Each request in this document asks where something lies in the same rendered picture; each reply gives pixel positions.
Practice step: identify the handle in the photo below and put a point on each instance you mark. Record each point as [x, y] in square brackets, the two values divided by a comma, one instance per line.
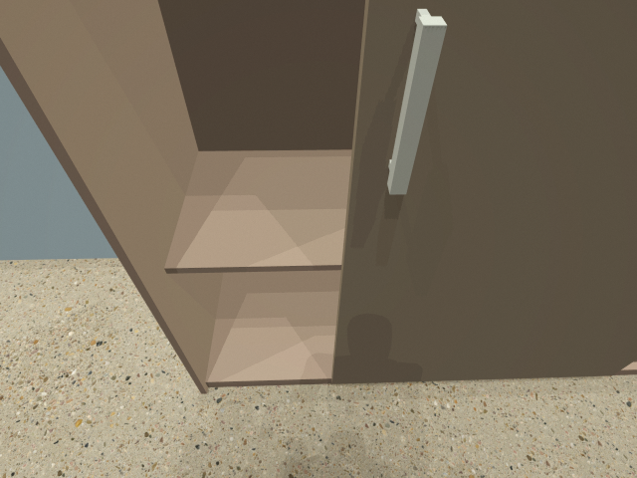
[427, 46]

